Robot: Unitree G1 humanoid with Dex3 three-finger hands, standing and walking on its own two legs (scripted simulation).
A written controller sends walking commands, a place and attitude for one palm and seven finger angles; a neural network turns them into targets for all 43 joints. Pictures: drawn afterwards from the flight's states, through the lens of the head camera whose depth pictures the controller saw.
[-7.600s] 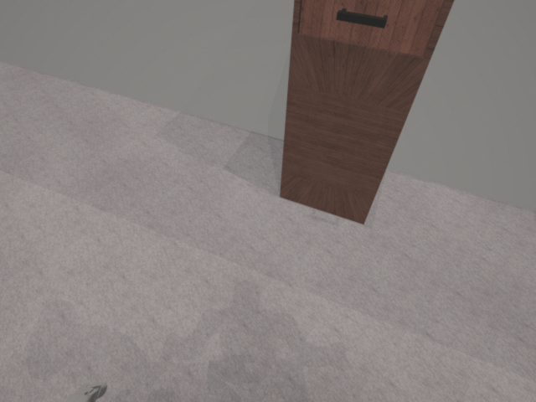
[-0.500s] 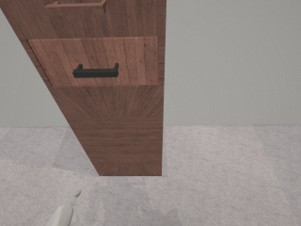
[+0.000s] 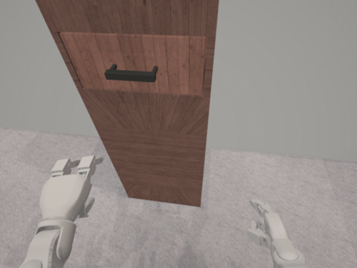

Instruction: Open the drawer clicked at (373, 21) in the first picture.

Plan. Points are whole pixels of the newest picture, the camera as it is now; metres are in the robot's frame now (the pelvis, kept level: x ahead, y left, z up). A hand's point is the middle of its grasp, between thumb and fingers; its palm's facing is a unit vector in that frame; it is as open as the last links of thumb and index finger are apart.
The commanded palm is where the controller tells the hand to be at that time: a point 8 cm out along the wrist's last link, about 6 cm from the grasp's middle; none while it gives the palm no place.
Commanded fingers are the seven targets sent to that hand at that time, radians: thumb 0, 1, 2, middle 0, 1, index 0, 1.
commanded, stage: raise the hand with hooked fingers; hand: left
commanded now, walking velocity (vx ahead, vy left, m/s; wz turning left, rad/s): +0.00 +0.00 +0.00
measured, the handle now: (132, 71) +0.55 +0.23 +0.15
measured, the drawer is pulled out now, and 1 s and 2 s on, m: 0.00 0.00 0.00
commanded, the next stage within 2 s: move the hooked fingers above the handle in 1.24 s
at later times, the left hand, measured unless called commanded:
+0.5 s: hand (71, 143) +0.29 +0.27 +0.15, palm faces +0.16 -0.08 -0.98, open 12.9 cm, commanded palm +0.25 +0.26 +0.22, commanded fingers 0.00 -0.48 0.31 -0.30 -1.18 -0.30 -1.18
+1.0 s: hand (46, 99) +0.31 +0.28 +0.25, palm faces +0.15 -0.04 -0.99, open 13.8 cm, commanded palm +0.26 +0.28 +0.30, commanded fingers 0.00 -0.50 0.30 -0.30 -1.20 -0.30 -1.20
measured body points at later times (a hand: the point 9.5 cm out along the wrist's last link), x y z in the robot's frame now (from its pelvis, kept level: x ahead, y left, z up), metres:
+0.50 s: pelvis +0.00 +0.03 +0.02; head +0.01 -0.01 +0.47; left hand +0.27 +0.27 +0.21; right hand +0.22 -0.20 -0.08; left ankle -0.01 +0.13 -0.72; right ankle +0.01 -0.08 -0.72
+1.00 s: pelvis -0.02 +0.04 +0.02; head -0.02 -0.01 +0.47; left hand +0.29 +0.28 +0.30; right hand +0.19 -0.17 -0.08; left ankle -0.01 +0.13 -0.72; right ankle +0.01 -0.08 -0.72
